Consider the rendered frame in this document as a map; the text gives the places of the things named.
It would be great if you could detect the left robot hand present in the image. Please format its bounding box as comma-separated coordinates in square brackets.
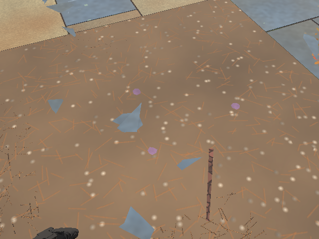
[33, 227, 79, 239]

